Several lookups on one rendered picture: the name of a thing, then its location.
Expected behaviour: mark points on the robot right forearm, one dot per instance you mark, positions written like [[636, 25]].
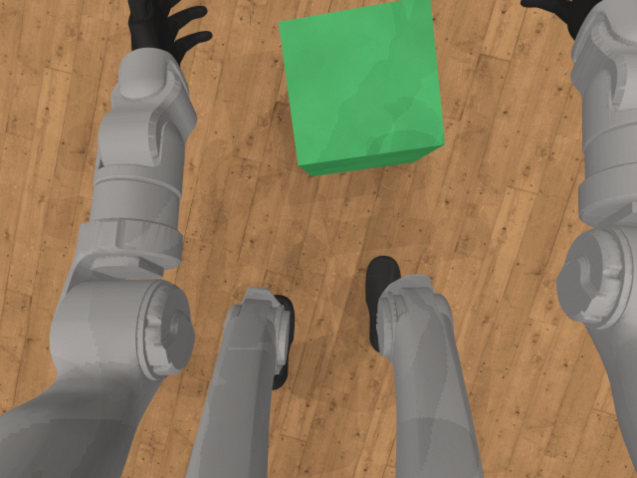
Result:
[[604, 55]]

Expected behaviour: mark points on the robot left forearm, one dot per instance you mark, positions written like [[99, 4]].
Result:
[[132, 233]]

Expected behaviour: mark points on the robot left upper arm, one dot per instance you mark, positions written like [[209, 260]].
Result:
[[113, 344]]

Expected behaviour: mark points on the robot left thigh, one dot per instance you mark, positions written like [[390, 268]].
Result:
[[232, 439]]

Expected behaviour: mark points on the left robot hand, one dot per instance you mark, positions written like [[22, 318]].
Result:
[[150, 26]]

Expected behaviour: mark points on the robot right thigh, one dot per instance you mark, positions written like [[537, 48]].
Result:
[[435, 434]]

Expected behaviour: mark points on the carton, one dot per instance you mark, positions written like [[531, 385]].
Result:
[[363, 86]]

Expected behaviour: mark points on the right robot hand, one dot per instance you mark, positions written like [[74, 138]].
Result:
[[571, 13]]

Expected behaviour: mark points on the robot right upper arm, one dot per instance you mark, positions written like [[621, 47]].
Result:
[[597, 286]]

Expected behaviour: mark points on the robot thigh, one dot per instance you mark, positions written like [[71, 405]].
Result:
[[232, 439], [435, 434]]

